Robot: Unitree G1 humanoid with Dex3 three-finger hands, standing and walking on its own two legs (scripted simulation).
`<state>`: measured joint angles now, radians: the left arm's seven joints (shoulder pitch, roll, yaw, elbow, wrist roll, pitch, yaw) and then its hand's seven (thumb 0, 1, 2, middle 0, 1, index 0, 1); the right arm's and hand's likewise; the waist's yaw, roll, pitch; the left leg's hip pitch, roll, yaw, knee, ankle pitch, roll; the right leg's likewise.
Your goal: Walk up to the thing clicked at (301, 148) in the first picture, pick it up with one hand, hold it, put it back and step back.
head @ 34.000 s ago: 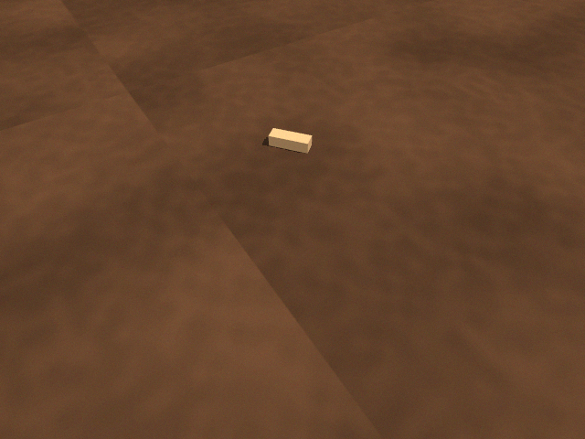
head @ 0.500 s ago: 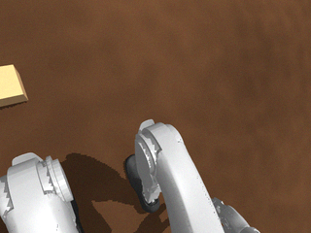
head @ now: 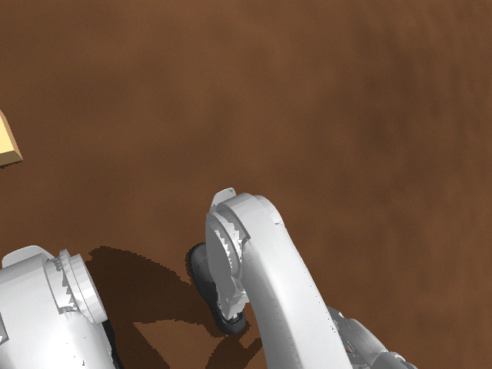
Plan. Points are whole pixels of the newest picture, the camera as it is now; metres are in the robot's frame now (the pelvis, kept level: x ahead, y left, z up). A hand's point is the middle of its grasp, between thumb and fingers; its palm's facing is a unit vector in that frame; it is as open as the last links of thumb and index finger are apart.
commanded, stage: open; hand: left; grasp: from above
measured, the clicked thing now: out of the picture +0.46 +0.33 -0.27
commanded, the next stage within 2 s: withdraw in 0.88 s
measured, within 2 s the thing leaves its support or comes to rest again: neither
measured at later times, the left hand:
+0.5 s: hand out of the picture +0.46 +0.33 -0.24, palm faces -0.42 -0.12 -0.90, open 13.4 cm
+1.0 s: hand out of the picture +0.46 +0.33 -0.23, palm faces -0.43 -0.12 -0.89, open 13.9 cm
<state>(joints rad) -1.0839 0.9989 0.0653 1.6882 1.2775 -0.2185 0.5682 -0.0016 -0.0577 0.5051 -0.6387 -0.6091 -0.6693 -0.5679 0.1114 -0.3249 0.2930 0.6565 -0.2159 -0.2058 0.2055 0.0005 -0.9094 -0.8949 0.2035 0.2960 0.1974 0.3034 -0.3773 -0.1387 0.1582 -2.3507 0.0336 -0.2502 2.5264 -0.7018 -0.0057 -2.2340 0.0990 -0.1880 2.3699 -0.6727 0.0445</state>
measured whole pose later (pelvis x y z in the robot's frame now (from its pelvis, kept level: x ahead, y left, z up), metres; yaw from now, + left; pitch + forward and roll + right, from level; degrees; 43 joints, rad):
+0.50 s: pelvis +0.00 +0.00 +0.00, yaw -1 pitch +28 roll -14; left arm -1.09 1.02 0.05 1.69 1.26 -0.20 0.57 0.00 -0.41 0.91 -0.18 -0.97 -0.19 -0.95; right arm 0.12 -0.34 0.31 0.65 -0.22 -0.22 0.21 0.00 -0.90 -0.89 0.20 0.30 0.20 0.30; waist -0.39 -0.14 0.16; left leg -2.35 0.04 -0.26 2.53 -0.70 0.00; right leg -2.22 0.11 -0.20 2.36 -0.66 0.05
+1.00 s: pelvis +0.00 +0.00 +0.00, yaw -1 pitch +28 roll -14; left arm -1.08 1.03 0.05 1.66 1.25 -0.22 0.55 0.00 -0.47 0.96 -0.08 -1.05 -0.10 -1.03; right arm 0.11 -0.34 0.32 0.63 -0.22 -0.20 0.20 0.00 -0.90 -0.89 0.20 0.30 0.20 0.30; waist -0.38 -0.14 0.17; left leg -2.34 0.04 -0.26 2.52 -0.70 -0.01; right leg -2.22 0.10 -0.20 2.35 -0.66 0.05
